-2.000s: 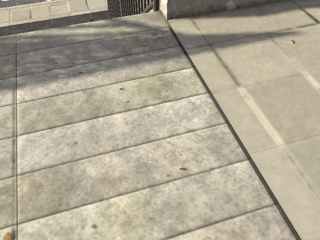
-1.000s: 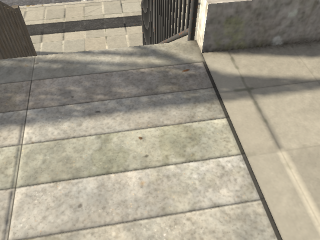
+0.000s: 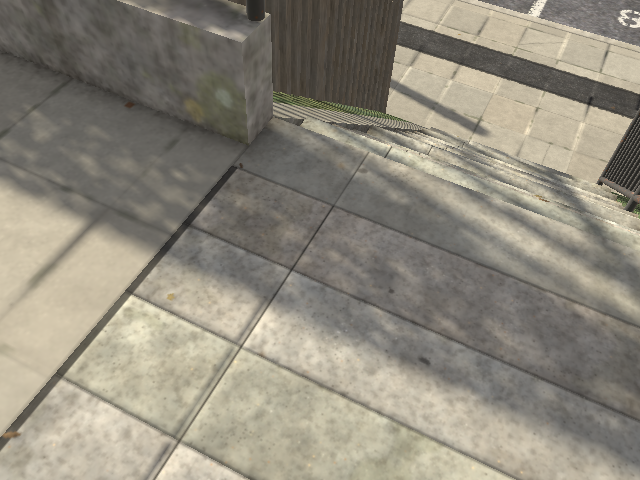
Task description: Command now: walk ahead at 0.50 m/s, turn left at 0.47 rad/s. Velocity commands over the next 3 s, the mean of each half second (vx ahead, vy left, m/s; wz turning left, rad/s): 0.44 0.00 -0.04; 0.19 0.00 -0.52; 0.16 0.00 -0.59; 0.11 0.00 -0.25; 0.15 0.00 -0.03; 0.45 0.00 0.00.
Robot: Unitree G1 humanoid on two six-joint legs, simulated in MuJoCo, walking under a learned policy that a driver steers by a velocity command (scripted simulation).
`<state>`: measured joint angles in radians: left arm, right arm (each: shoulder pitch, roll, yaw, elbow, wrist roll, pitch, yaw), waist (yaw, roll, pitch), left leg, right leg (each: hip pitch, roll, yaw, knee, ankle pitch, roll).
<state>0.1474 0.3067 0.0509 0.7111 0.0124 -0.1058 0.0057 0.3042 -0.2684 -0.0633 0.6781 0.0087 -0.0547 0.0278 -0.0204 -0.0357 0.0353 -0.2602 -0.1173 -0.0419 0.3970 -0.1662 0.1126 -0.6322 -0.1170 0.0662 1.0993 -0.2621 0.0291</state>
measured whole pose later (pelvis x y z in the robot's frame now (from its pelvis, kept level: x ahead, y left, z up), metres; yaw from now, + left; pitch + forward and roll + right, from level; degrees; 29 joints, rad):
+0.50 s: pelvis +0.27 -0.07 -0.01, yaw -4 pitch +2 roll +0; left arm 0.20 0.29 0.05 0.68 0.00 -0.07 -0.03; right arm 0.23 -0.29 -0.03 0.71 -0.02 -0.07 -0.01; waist 0.00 0.01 0.05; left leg -0.50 0.00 -0.07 1.20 -0.42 -0.03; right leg -0.35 0.10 0.02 0.44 -0.12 -0.09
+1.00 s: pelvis +0.43 -0.05 +0.00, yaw -23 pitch +2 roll +0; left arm 0.26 0.32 0.06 0.64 -0.01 0.01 0.01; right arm 0.20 -0.27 -0.06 0.69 0.00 -0.06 -0.02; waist -0.01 -0.04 -0.03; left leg -0.28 -0.03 -0.03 0.44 -0.21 0.02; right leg -0.49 0.05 0.09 1.04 -0.42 0.01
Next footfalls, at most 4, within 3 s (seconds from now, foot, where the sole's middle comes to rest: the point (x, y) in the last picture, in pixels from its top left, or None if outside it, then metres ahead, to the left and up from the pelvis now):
0.34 right None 0.37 -0.14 -0.78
0.86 left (300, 450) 0.52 0.03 -0.78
1.32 right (453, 442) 0.54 -0.29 -0.78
1.78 left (369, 375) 0.69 -0.12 -0.78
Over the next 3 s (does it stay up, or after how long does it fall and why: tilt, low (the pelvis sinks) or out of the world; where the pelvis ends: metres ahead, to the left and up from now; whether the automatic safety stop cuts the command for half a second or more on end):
stays up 0.74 -0.40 0.00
